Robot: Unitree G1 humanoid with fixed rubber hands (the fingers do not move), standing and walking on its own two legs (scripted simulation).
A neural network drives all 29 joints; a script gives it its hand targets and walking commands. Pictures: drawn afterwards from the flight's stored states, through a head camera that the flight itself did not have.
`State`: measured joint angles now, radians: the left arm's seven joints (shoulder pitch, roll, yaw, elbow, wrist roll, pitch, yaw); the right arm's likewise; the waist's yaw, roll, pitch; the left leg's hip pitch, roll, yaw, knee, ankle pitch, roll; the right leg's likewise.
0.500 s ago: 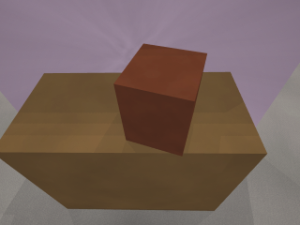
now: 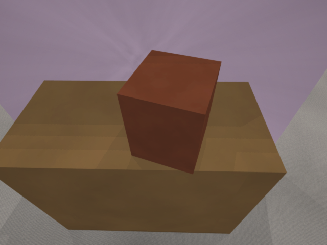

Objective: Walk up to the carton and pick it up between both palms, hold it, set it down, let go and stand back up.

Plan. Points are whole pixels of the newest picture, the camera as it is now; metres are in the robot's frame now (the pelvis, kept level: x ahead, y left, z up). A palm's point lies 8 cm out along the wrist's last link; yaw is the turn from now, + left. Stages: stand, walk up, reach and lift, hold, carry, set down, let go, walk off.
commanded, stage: stand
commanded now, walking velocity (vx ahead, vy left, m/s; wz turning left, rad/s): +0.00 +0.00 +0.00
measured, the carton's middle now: (172, 112) +0.46 +0.00 +0.06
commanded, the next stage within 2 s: none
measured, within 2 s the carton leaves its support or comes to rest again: neither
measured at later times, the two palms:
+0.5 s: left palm out of the picture -0.08 +0.18 -0.15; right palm out of the picture -0.02 -0.20 -0.15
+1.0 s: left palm out of the picture -0.07 +0.19 -0.15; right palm out of the picture -0.02 -0.19 -0.15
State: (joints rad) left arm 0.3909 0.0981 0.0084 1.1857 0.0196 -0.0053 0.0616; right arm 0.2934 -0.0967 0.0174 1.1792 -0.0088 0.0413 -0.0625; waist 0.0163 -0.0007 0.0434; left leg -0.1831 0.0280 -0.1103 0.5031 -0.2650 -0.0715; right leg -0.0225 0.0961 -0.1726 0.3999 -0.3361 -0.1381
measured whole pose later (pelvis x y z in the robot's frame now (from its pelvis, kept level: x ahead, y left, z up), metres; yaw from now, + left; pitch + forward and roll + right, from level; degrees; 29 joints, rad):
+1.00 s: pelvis +0.02 -0.01 +0.00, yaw +0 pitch -2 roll +0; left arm 0.41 0.09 -0.01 1.18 0.01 -0.01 0.06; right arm 0.32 -0.08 0.02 1.18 -0.01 0.03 -0.07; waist 0.02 0.00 0.04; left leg -0.19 0.05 -0.10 0.52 -0.30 -0.08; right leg 0.00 0.11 -0.17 0.37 -0.34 -0.15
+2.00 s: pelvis +0.03 +0.01 +0.00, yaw +0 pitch -2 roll +1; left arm 0.38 0.11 -0.01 1.17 0.01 -0.02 0.06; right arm 0.31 -0.08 0.01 1.17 0.00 0.03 -0.07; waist 0.01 0.00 0.06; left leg -0.16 0.02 -0.08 0.51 -0.32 -0.06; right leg 0.02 0.08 -0.16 0.37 -0.37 -0.12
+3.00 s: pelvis +0.04 +0.04 +0.00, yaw -1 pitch -2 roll +0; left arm 0.38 0.09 -0.01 1.19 0.01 -0.01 0.05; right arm 0.34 -0.07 0.02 1.18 0.00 0.00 -0.06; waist 0.01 -0.02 0.06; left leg -0.14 -0.02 -0.05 0.50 -0.32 0.00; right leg 0.03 0.04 -0.14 0.37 -0.37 -0.07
